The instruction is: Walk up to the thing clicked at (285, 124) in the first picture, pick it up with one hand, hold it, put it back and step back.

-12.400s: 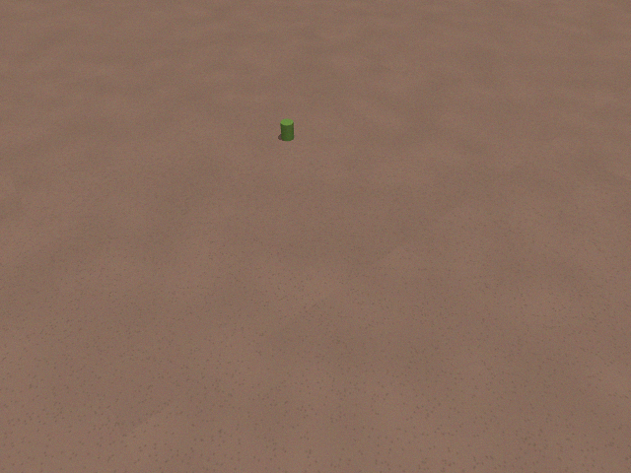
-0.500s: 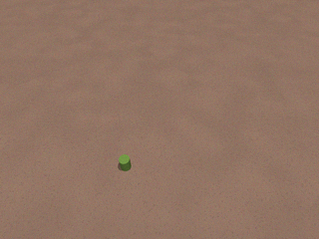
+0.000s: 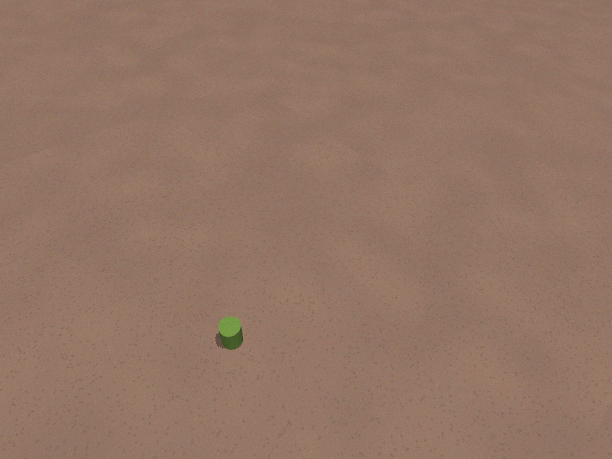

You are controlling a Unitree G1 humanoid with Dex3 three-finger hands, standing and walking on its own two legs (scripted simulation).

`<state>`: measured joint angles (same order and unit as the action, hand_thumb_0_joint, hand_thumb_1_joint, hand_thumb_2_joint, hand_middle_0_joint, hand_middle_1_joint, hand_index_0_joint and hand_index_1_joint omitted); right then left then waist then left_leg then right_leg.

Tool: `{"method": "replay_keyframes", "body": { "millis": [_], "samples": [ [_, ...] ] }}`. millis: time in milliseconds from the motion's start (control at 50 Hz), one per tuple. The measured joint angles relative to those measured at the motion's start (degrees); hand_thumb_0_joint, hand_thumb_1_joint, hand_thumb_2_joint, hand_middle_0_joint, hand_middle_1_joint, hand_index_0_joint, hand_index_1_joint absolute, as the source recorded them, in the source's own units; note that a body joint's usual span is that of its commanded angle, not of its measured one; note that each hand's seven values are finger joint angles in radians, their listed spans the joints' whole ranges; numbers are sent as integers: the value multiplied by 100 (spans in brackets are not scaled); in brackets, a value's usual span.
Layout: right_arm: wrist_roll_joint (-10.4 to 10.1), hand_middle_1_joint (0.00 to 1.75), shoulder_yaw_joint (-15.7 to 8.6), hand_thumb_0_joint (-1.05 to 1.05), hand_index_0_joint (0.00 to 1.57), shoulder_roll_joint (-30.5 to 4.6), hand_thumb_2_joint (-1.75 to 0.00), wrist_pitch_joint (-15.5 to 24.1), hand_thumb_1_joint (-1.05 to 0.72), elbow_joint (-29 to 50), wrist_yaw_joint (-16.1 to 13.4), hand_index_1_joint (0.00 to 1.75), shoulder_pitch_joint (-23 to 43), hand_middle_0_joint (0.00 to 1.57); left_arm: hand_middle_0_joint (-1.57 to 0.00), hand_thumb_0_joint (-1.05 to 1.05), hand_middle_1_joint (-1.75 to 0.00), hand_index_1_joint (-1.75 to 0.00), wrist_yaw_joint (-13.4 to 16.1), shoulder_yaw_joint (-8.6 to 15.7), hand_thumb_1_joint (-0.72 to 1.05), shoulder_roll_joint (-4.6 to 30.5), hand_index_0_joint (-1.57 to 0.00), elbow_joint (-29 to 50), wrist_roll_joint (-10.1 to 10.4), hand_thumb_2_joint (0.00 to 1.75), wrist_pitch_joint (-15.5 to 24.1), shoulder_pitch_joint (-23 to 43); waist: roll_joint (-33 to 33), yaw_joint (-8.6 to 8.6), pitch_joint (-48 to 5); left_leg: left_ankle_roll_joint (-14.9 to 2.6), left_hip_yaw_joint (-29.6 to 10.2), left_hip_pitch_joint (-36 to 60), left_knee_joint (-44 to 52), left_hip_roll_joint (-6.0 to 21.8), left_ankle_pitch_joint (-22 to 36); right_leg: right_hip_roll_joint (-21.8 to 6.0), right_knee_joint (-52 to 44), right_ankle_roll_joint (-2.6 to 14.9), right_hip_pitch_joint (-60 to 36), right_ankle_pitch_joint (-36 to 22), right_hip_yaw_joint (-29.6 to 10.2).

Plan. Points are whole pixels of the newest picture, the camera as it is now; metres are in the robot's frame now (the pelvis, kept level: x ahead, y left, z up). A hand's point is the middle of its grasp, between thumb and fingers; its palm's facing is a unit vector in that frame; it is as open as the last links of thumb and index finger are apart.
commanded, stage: walk up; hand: left
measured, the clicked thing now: (231, 333) +0.65 +0.22 -0.72
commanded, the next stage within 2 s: none
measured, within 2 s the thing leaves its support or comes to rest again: neither
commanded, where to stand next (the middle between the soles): +0.25 -0.02 m, yaw +0 degrees
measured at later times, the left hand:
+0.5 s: hand (145, 424) +0.22 +0.24 -0.15, palm faces -0.03 -0.93 -0.37, open 7.4 cm
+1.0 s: hand (158, 400) +0.25 +0.23 -0.15, palm faces -0.02 -0.94 -0.35, open 7.4 cm
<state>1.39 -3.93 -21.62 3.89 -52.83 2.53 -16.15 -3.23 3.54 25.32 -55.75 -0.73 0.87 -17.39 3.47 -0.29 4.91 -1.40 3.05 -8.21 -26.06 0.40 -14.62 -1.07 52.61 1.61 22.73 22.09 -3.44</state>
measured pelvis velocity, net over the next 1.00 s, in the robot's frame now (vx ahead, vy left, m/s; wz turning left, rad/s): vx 0.17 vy -0.02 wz -0.02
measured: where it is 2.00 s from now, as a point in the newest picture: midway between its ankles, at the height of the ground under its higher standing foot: outside the picture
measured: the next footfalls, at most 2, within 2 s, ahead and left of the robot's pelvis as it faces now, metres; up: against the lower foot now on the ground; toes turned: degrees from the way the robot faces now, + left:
right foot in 0.20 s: +0.23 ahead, -0.16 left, +0.00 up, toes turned -1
left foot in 0.50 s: +0.25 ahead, +0.11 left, +0.00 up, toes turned +2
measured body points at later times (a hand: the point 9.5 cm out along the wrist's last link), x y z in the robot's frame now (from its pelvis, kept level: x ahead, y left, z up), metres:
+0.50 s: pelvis +0.14 -0.02 -0.02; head +0.16 -0.02 +0.43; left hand +0.22 +0.29 -0.13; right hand +0.20 -0.34 -0.14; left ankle +0.21 +0.11 -0.74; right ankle +0.18 -0.15 -0.74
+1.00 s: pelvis +0.17 -0.02 +0.00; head +0.19 -0.03 +0.45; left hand +0.25 +0.28 -0.13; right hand +0.30 -0.32 -0.12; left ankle +0.21 +0.11 -0.74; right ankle +0.17 -0.15 -0.74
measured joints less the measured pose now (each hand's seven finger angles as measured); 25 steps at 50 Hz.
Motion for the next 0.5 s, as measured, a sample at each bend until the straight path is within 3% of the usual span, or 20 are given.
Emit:
{"method": "replay_keyframes", "body": {
  "millis": [100,180,220,280,320,360,440,500],
  "samples": [
    [-26,30,39,1,20,-64,-90,-4,-90,195,22,30,-243,21,-20,1,-30,-30,-120,-6,90,-64,-20,217,-54,90,14,124,-113,-69,100,75,61,414,134,32,-228,-283,-1154,-63,217,-577,270],
    [-63,30,52,1,20,-156,-90,-102,-90,297,25,30,-412,21,-20,1,-30,-30,-151,33,90,-123,-20,393,-62,90,99,207,-287,-127,66,209,40,490,-414,135,-810,-238,-1867,18,-102,-988,432],
    [-86,30,63,1,20,-195,-90,-162,-90,312,-12,30,-449,21,-20,1,-30,-30,-90,81,90,-161,-20,508,-77,90,210,257,-478,-126,76,86,-94,224,-1327,315,-1192,-87,-1810,-50,-219,-1286,555],
    [-116,30,107,1,20,-181,-90,-271,-90,259,-88,30,-304,20,-20,1,-30,-30,-6,34,90,-274,-20,698,-15,90,277,340,-565,-27,154,-41,-475,-589,-3164,92,-1470,-59,-1540,-31,-291,-947,602],
    [-150,30,121,1,20,-212,-90,-269,-90,270,-93,30,-231,20,-20,1,-30,-30,30,-39,90,-370,-20,781,18,90,272,328,-633,19,152,-57,-508,-1037,-3613,43,-1340,-54,-1703,-6,-448,-921,614],
    [-150,30,125,1,20,-224,-90,-244,-90,304,-77,30,-178,20,-20,1,-30,-30,59,-99,90,-415,-20,836,5,90,256,277,-656,45,123,-12,-439,-1333,-3405,110,-1160,-47,-1894,-10,-577,-944,614],
    [-99,30,135,1,20,-183,-90,-227,-90,313,-76,30,-105,20,-20,1,-30,-30,121,-163,90,-368,-21,877,-44,90,192,240,-550,107,106,94,-261,-1479,-2122,239,-896,-69,-1897,-64,-626,-825,588],
    [-68,30,129,1,20,-186,-90,-217,-90,234,-124,30,-59,20,-20,1,-30,-30,168,-208,90,-307,-21,803,18,90,71,296,-459,119,107,72,-209,-1244,-1167,205,-75,-111,-1431,-173,-489,-488,560]
  ]
}}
